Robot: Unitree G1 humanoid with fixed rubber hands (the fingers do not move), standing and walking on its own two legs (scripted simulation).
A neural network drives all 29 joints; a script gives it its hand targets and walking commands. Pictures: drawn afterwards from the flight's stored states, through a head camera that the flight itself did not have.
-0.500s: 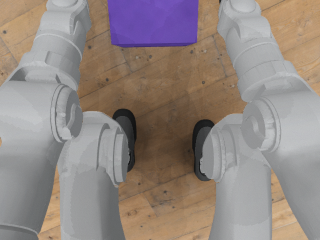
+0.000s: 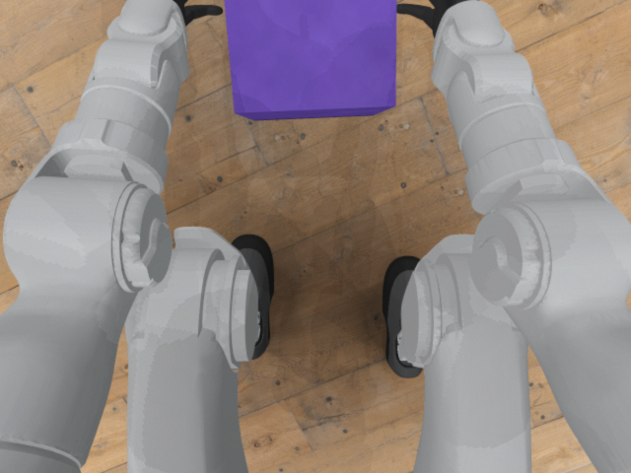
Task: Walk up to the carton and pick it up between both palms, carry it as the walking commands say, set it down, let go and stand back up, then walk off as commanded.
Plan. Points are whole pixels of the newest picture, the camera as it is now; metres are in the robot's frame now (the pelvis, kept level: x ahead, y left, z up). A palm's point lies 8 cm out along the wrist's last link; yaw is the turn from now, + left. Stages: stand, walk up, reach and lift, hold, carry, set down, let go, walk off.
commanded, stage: reach and lift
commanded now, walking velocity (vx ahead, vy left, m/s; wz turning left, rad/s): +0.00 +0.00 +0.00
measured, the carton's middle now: (311, 46) +0.51 +0.06 -0.28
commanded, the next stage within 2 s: none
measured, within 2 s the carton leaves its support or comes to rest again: leaves its support in 0.14 s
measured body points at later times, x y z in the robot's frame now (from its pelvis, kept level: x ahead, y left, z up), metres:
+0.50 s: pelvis -0.02 -0.01 +0.01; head +0.35 +0.04 +0.25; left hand +0.53 +0.19 -0.17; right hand +0.55 -0.07 -0.15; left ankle +0.11 +0.13 -0.32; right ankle +0.09 -0.13 -0.32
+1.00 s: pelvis -0.03 +0.00 +0.04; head +0.33 +0.07 +0.28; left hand +0.52 +0.20 -0.13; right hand +0.54 -0.05 -0.11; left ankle +0.11 +0.13 -0.32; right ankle +0.09 -0.14 -0.32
